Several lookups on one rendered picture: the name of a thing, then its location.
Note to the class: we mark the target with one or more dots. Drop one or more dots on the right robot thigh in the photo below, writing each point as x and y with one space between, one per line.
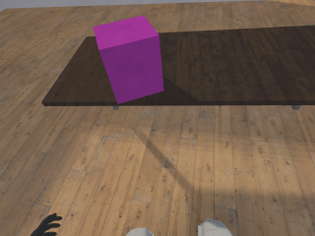
212 227

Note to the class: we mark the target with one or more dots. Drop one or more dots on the table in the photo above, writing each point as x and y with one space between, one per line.
220 67

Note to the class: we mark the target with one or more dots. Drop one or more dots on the carton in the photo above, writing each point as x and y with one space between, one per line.
130 52

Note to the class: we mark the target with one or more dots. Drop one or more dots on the left robot hand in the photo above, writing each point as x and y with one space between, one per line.
46 225

